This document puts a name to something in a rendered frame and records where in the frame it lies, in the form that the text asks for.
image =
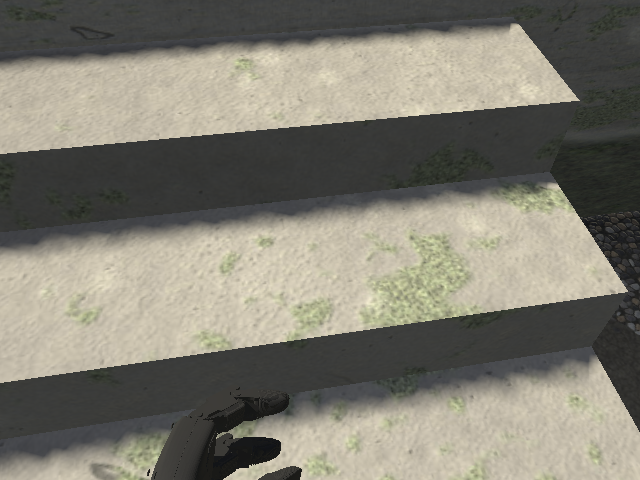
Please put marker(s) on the robot left hand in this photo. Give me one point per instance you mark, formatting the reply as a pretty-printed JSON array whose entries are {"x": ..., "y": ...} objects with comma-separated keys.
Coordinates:
[{"x": 192, "y": 451}]

